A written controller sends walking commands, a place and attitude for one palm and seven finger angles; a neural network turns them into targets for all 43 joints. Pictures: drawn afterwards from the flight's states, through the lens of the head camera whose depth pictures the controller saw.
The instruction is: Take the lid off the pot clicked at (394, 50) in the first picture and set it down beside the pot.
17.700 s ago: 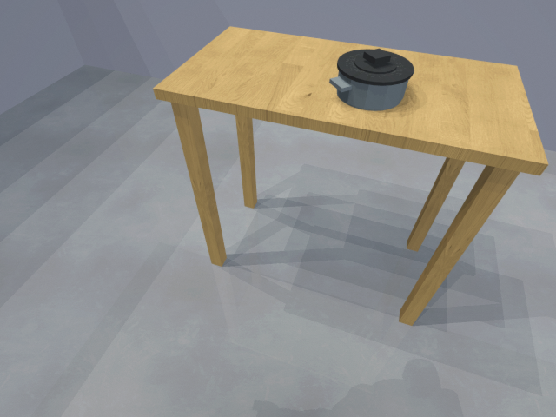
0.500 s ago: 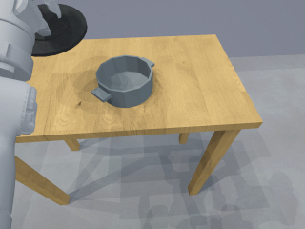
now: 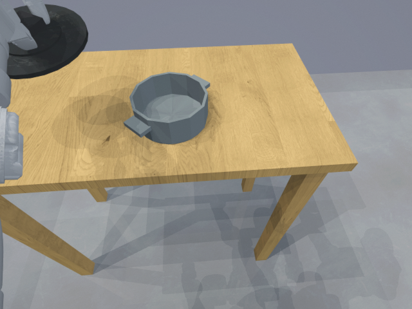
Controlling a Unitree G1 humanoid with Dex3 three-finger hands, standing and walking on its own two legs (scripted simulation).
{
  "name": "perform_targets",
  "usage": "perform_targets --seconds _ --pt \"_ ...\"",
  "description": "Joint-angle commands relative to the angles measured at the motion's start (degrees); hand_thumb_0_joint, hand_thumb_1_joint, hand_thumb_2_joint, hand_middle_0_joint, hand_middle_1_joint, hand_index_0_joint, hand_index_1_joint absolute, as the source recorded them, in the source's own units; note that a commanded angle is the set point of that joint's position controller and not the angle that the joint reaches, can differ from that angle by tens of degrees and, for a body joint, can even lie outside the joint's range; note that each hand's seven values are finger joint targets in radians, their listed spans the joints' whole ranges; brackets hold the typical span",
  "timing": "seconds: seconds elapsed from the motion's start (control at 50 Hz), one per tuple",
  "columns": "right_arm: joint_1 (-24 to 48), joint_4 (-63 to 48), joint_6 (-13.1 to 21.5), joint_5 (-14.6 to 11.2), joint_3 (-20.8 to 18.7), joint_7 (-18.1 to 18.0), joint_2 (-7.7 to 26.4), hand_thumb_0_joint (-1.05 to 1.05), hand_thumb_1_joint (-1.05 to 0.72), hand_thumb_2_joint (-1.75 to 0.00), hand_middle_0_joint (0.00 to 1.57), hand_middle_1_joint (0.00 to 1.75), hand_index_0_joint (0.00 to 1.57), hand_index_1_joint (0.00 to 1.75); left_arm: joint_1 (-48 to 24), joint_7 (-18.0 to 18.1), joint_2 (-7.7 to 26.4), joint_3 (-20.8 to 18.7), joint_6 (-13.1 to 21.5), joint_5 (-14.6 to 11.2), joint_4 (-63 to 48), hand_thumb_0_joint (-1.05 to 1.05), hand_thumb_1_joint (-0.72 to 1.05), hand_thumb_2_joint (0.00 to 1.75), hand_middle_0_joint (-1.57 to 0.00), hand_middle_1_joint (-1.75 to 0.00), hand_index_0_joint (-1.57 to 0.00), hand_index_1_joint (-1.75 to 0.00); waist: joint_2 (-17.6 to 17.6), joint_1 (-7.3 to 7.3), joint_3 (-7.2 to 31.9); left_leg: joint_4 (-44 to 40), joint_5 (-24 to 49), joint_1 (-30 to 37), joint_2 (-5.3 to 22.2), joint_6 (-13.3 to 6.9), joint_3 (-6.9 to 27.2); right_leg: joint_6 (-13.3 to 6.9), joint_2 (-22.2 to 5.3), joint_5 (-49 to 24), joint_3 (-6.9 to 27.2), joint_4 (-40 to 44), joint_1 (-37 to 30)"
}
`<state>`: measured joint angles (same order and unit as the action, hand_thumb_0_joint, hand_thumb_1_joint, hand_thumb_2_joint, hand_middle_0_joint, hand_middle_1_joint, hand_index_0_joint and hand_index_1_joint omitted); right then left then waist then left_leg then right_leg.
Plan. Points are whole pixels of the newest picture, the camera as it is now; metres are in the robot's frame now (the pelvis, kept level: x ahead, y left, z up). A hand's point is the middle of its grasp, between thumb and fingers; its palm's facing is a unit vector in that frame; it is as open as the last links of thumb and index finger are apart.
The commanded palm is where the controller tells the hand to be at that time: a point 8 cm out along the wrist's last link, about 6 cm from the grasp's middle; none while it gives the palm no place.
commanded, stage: move the lid sideways beside the pot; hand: left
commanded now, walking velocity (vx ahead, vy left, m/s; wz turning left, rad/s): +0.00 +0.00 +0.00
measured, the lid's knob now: (23, 25) +0.52 +0.26 +0.28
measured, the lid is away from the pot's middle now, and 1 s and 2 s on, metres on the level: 0.21 0.23 0.23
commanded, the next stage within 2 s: lower the lid onto the table in 0.34 s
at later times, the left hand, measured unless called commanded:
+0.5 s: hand (3, 27) +0.49 +0.27 +0.29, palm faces -0.23 -0.12 -0.97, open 8.0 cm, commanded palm +0.50 +0.26 +0.37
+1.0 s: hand (26, 41) +0.50 +0.26 +0.26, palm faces -0.25 -0.19 -0.95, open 8.0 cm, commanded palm +0.49 +0.27 +0.33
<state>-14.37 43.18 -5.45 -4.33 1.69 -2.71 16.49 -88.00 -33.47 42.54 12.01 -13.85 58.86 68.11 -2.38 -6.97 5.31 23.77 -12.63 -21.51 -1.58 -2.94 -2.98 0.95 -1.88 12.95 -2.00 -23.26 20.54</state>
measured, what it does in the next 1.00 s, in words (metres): stands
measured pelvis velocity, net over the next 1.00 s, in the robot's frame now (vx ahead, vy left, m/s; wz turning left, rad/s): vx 0.01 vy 0.00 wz -0.01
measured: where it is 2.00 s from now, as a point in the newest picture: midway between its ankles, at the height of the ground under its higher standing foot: outside the picture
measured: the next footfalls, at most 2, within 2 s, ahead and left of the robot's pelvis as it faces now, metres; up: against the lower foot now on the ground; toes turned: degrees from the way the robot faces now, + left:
none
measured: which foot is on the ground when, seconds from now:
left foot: down 0.00-1.00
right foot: down 0.00-1.00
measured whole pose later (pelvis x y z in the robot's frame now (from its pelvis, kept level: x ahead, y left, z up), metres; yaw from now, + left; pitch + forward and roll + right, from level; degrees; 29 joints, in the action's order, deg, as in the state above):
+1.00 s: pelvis +0.01 +0.00 +0.00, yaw +0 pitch +12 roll +0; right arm -16.3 42.6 -5.6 -4.1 0.8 -2.2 17.0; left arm -83.9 -33.0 44.3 9.3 -16.2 59.1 68.4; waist -2.8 -7.7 5.1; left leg 25.1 -14.3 -22.7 -0.9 -2.5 -2.9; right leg 0.7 -1.2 14.2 -1.8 -23.8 21.5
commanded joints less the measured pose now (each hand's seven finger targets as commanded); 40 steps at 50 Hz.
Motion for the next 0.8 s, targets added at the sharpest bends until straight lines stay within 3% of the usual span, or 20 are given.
perform_targets --seconds 0.0,0.06,0.08,0.1,0.12,0.16,0.18,0.2,0.22,0.24,0.28,0.36,0.38,0.4,0.48,0.54,0.62,0.68,0.76,0.78 --pt "-1.2 -5.0 0.9 0.0 -2.7 -0.8 9.4 0.00 -0.90 -0.90 0.20 0.30 0.20 0.30 -35.4 3.3 12.0 -0.2 0.2 1.5 -12.5 0.00 0.63 0.93 -0.80 -1.07 -0.80 -1.07 -1.9 0.00 24.2 2.5 29.9 19.4 -0.2 -0.4 3.7 -2.7 3.2 -17.2 -0.1 1.0 -3.1" --pt "-1.4 -5.4 1.0 0.2 -2.9 -0.8 9.7 0.00 -0.90 -0.90 0.20 0.30 0.20 0.30 -36.9 3.8 15.9 -2.9 1.1 2.3 -16.1 0.00 0.63 0.93 -0.80 -1.07 -0.80 -1.07 -5.0 0.49 27.2 3.1 32.3 21.9 0.0 -0.2 4.1 -2.9 3.4 -16.7 0.1 0.8 -3.2" --pt "-1.5 -5.6 1.1 0.1 -2.9 -0.9 9.7 0.00 -0.90 -0.90 0.20 0.30 0.20 0.30 -35.9 3.7 14.3 -1.4 1.4 1.4 -16.5 0.00 0.63 0.93 -0.80 -1.07 -0.80 -1.07 -6.7 0.12 26.6 3.6 35.2 22.7 0.1 0.3 4.1 -3.1 3.3 -18.0 -0.2 1.0 -2.6" --pt "-1.9 -5.3 1.3 0.1 -2.9 -0.7 9.4 0.00 -0.90 -0.90 0.20 0.30 0.20 0.30 -37.9 3.8 14.9 -2.1 1.6 1.9 -18.6 0.00 0.63 0.93 -0.80 -1.07 -0.80 -1.07 -6.2 0.33 29.1 3.7 35.8 24.1 0.2 0.3 4.6 -2.7 3.6 -17.4 -0.1 0.8 -2.8" --pt "-2.0 -5.1 1.2 0.2 -3.1 -0.8 9.4 0.00 -0.90 -0.90 0.20 0.30 0.20 0.30 -35.4 3.6 14.1 -1.7 1.2 2.1 -14.3 0.00 0.63 0.93 -0.80 -1.07 -0.80 -1.07 -4.8 0.12 26.1 3.7 34.1 22.9 0.2 -0.2 4.3 -2.7 3.6 -16.2 -0.2 1.2 -1.6" --pt "-2.1 -5.3 1.1 0.0 -3.0 -0.8 9.6 0.00 -0.90 -0.90 0.20 0.30 0.20 0.30 -35.7 3.4 15.7 -2.6 1.5 2.1 -15.7 0.00 0.63 0.93 -0.80 -1.07 -0.80 -1.07 -4.8 0.33 26.5 3.2 32.8 22.3 0.1 -0.1 4.4 -2.7 3.6 -15.7 -0.3 1.2 -2.5" --pt "-2.5 -5.2 1.1 -0.1 -3.1 -0.9 9.9 0.00 -0.90 -0.90 0.20 0.30 0.20 0.30 -33.5 3.3 13.5 -0.8 1.4 1.2 -13.6 0.00 0.63 0.93 -0.80 -1.07 -0.80 -1.07 -5.8 -0.19 24.3 3.4 33.6 22.1 0.1 0.2 4.2 -3.0 3.5 -16.3 -0.6 1.7 -1.3" --pt "-2.8 -4.4 0.9 0.0 -3.0 -0.9 9.9 0.00 -0.90 -0.90 0.20 0.30 0.20 0.30 -33.2 3.3 15.6 -2.6 1.2 2.0 -12.6 0.00 0.63 0.93 -0.80 -1.07 -0.80 -1.07 -2.5 0.05 24.7 3.1 31.3 20.8 0.1 -0.3 4.2 -2.5 3.6 -15.8 -0.4 1.6 -2.5" --pt "-2.5 -4.5 0.6 -0.1 -2.9 -0.9 10.0 0.00 -0.90 -0.90 0.20 0.30 0.20 0.30 -33.4 3.1 15.7 -2.1 1.1 2.1 -12.0 0.00 0.63 0.93 -0.80 -1.07 -0.80 -1.07 -2.8 0.00 23.6 2.8 30.6 19.8 0.3 -0.4 4.0 -2.7 3.4 -15.8 -0.5 1.6 -2.2" --pt "-2.2 -5.0 0.7 -0.1 -3.0 -0.8 9.9 0.00 -0.90 -0.90 0.20 0.30 0.20 0.30 -35.6 3.1 15.5 -1.8 1.4 1.6 -16.2 0.00 0.63 0.93 -0.80 -1.07 -0.80 -1.07 -3.6 0.10 25.9 2.7 30.8 21.4 0.1 -0.5 3.9 -2.6 3.5 -16.3 -0.3 1.6 -3.0" --pt "-2.5 -4.6 1.3 -0.5 -3.0 -0.8 9.9 0.00 -0.90 -0.90 0.20 0.30 0.20 0.30 -34.9 3.0 10.3 2.0 1.4 0.3 -14.6 0.00 0.63 0.93 -0.80 -1.07 -0.80 -1.07 -6.5 -0.61 23.8 3.1 33.4 23.1 0.4 0.4 4.4 -2.8 3.5 -15.3 -1.0 2.2 0.1" --pt "-2.5 -3.7 1.7 -0.2 -2.9 -0.9 9.9 0.00 -0.90 -0.90 0.20 0.30 0.20 0.30 -36.3 3.0 13.0 -0.2 1.3 1.3 -15.1 0.00 0.63 0.93 -0.80 -1.07 -0.80 -1.07 -5.4 -0.41 24.5 2.5 30.2 23.0 0.2 -0.1 4.7 -2.7 3.8 -13.7 -0.8 2.4 -0.4" --pt "-2.9 -3.9 1.9 -0.3 -2.8 -1.1 10.0 0.00 -0.90 -0.90 0.20 0.30 0.20 0.30 -35.1 2.9 10.8 1.5 1.5 0.4 -14.7 0.00 0.63 0.93 -0.80 -1.07 -0.80 -1.07 -6.5 -0.80 23.3 2.8 31.3 22.9 0.0 0.2 4.3 -2.9 3.7 -14.9 -1.0 2.7 0.1" --pt "-3.1 -3.6 2.0 0.0 -2.8 -1.0 10.0 0.00 -0.90 -0.90 0.20 0.30 0.20 0.30 -37.8 3.2 15.0 -1.9 1.9 1.1 -17.7 0.00 0.63 0.93 -0.80 -1.07 -0.80 -1.07 -5.2 -0.13 27.4 2.7 31.0 23.6 0.0 0.0 4.6 -2.5 3.7 -15.2 -0.6 2.2 -2.2" --pt "-3.9 -2.4 2.6 -0.5 -2.9 -0.8 10.3 0.00 -0.90 -0.90 0.20 0.30 0.20 0.30 -35.9 2.6 9.8 1.6 -1.9 0.0 -7.8 0.00 0.63 0.93 -0.80 -1.07 -0.80 -1.07 -4.0 -1.25 21.5 1.9 29.1 21.0 -0.2 0.2 4.4 -2.8 3.5 -15.1 -1.1 2.7 -0.4" --pt "-3.6 -2.7 2.8 0.3 -2.8 -0.7 10.3 0.00 -0.90 -0.90 0.20 0.30 0.20 0.30 -39.2 3.3 14.8 -1.8 -2.1 2.2 -10.5 0.00 0.63 0.93 -0.80 -1.07 -0.80 -1.07 -2.0 -0.44 28.0 2.8 31.2 21.3 -0.5 -0.4 4.3 -2.4 3.4 -18.2 -0.4 1.1 -3.9" --pt "-3.6 -3.1 2.6 0.3 -2.9 -0.4 10.0 0.00 -0.90 -0.90 0.20 0.30 0.20 0.30 -38.6 3.3 12.6 -0.2 -2.7 2.1 -9.6 0.00 0.63 0.93 -0.80 -1.07 -0.80 -1.07 -2.7 -0.54 27.7 3.6 34.7 21.1 -0.3 -0.2 4.1 -2.3 3.2 -20.2 -0.3 0.5 -3.5" --pt "-4.0 -3.7 2.3 0.4 -3.1 -0.4 10.2 0.00 -0.90 -0.90 0.20 0.30 0.20 0.30 -34.8 3.3 12.7 -0.8 -3.0 1.6 -9.1 0.00 0.63 0.93 -0.80 -1.07 -0.80 -1.07 -3.2 -0.52 27.2 4.7 38.4 21.2 -0.1 0.0 3.8 -2.5 3.2 -22.7 -0.3 0.0 -3.6" --pt "-3.4 -4.5 1.3 0.5 -3.0 -0.3 10.0 0.00 -0.90 -0.90 0.20 0.30 0.20 0.30 -33.6 3.6 16.4 -3.4 -3.1 2.8 -9.2 0.00 0.63 0.93 -0.80 -1.07 -0.80 -1.07 -1.1 0.08 27.0 4.5 34.7 18.2 -0.5 -1.0 3.0 -2.2 3.1 -23.0 0.4 -0.6 -5.9" --pt "-3.6 -4.9 1.3 0.5 -3.1 -0.5 10.1 0.00 -0.90 -0.90 0.20 0.30 0.20 0.30 -31.7 3.5 15.0 -2.4 -2.9 2.0 -9.2 0.00 0.63 0.93 -0.80 -1.07 -0.80 -1.07 -1.9 -0.08 26.4 5.0 36.4 18.2 -0.5 -0.8 2.8 -2.4 3.0 -24.6 0.1 -0.7 -5.7"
